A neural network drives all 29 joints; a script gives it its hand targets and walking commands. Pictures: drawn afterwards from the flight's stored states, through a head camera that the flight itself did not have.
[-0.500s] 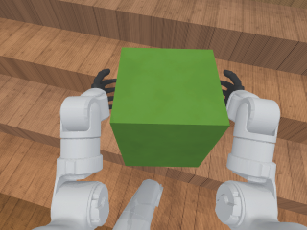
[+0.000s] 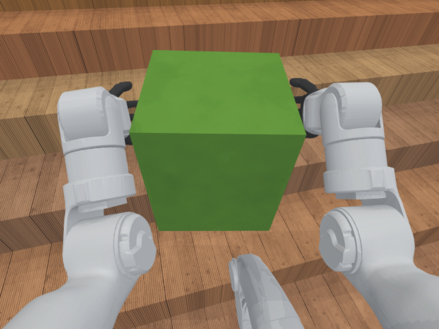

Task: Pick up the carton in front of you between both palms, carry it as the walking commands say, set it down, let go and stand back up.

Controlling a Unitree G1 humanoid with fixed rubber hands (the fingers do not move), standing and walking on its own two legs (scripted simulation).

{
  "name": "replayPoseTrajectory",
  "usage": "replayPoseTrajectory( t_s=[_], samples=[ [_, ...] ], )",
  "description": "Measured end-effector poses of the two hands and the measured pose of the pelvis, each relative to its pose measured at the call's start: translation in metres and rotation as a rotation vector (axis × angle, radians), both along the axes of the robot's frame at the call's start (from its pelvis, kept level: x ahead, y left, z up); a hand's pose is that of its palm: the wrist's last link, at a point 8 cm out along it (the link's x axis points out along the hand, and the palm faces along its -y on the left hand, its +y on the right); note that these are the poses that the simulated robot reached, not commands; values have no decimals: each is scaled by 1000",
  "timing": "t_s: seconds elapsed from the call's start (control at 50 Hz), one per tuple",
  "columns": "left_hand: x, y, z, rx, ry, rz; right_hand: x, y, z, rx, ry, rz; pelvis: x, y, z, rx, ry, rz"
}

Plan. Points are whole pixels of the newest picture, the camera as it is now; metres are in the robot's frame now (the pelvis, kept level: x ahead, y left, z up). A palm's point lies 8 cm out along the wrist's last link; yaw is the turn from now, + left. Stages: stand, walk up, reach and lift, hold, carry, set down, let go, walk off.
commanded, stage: carry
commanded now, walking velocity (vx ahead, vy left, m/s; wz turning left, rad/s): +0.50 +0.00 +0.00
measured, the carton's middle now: (215, 147) +0.40 -0.06 +0.16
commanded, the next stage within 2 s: none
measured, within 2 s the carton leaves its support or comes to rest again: neither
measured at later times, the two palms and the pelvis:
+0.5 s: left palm out of the picture +0.65 +0.16 +0.37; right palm out of the picture +0.69 -0.14 +0.36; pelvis +0.29 -0.01 +0.17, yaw +1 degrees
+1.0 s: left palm out of the picture +0.97 +0.18 +0.55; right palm out of the picture +0.95 -0.12 +0.56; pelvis +0.58 +0.04 +0.35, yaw +0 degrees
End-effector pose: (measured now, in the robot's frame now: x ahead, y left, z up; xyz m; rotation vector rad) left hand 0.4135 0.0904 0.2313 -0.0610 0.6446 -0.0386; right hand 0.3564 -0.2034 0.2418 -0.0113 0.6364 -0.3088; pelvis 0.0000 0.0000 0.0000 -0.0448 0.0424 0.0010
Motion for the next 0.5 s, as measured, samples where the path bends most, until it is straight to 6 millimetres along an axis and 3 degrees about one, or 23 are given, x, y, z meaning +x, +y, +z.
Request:
replayPoseTrajectory(
  t_s=[0.08, 0.14, 0.24, 0.34, 0.5],
  samples=[
    [43, 27, 0, 33, 53, 98, 77, 22, 3, 14, 57, 100, 59, -23, 13, -20, 34, -14],
    [58, 52, -6, 93, 123, 194, 135, 47, -3, 53, 127, 203, 95, -41, 37, -36, 20, -15],
    [69, 76, -2, 130, 230, 272, 188, 76, 1, 117, 230, 266, 134, -49, 98, -31, -9, 0],
    [125, 75, 49, 128, 179, 289, 242, 76, 48, 120, 176, 265, 183, -49, 144, 16, -5, 34],
    [241, 71, 141, 187, 17, 248, 336, 68, 122, 162, 14, 233, 286, -10, 170, 53, 29, 8]
  ],
)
